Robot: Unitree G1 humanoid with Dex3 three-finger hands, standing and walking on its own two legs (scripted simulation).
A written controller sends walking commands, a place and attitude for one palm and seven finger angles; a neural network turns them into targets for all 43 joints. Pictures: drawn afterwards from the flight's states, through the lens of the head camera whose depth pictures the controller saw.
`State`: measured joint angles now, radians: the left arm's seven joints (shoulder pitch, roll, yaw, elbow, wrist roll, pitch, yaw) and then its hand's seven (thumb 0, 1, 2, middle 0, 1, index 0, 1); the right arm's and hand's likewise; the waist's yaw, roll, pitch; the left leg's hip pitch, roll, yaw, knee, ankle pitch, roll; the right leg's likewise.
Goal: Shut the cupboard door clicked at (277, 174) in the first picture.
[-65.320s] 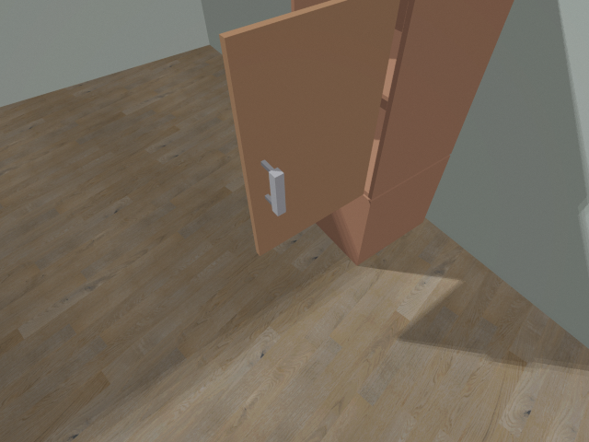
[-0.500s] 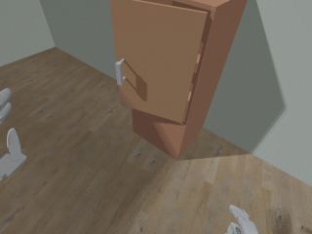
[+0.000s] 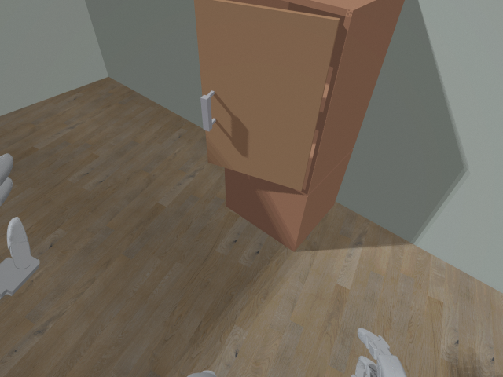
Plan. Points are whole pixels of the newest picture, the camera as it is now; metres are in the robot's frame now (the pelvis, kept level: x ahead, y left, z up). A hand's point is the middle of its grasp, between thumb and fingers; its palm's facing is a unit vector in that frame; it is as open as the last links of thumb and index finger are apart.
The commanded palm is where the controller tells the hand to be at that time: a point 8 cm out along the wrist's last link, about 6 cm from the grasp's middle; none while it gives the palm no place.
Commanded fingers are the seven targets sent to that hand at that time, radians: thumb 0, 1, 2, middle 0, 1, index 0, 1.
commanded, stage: stop stepping back and stand still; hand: left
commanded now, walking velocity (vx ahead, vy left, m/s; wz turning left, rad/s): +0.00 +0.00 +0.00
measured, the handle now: (209, 110) +0.94 +0.18 -0.07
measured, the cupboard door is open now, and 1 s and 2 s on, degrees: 17 17 17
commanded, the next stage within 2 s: let the arm hang, fingers relaxed in 0.04 s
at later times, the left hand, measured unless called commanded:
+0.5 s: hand out of the picture -0.01 +0.22 -0.18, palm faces +0.00 -0.99 -0.13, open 7.2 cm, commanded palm none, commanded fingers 0.00 0.90 0.90 -0.20 -0.30 -0.20 -0.30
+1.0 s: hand out of the picture +0.00 +0.29 -0.15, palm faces +0.01 -0.95 -0.31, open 7.4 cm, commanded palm none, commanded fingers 0.00 0.90 0.90 -0.20 -0.30 -0.20 -0.30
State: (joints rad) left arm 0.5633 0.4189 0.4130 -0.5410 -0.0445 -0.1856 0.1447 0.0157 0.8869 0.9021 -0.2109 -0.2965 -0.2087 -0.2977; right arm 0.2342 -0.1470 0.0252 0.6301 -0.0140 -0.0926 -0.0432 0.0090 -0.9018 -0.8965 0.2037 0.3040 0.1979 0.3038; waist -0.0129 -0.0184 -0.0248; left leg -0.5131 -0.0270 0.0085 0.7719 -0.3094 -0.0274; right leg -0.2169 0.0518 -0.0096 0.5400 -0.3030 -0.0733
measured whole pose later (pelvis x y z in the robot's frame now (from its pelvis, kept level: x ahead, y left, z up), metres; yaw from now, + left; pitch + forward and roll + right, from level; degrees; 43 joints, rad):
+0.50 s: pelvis -0.02 +0.04 +0.00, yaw +2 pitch -1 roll -1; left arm 0.29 0.22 -0.02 0.97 0.02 0.05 -0.01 0.01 0.94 0.90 -0.21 -0.29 -0.21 -0.30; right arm 0.19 -0.28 0.01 0.95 -0.02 0.02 0.00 0.00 -0.90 -0.90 0.20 0.30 0.20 0.30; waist 0.00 -0.06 0.05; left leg -0.30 0.01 0.01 0.51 -0.19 0.01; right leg -0.21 0.00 -0.02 0.48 -0.25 0.01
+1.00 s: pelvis -0.02 +0.05 +0.01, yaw +1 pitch -2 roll +0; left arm 0.23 0.30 0.01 1.12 0.02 0.00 0.00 0.00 0.91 0.90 -0.20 -0.29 -0.20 -0.30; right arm 0.20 -0.26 -0.02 1.10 -0.01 0.01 -0.01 0.00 -0.90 -0.90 0.20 0.30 0.20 0.30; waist 0.01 0.02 0.02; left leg -0.22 -0.01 0.03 0.41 -0.16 0.03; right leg -0.16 -0.02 0.01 0.40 -0.22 0.02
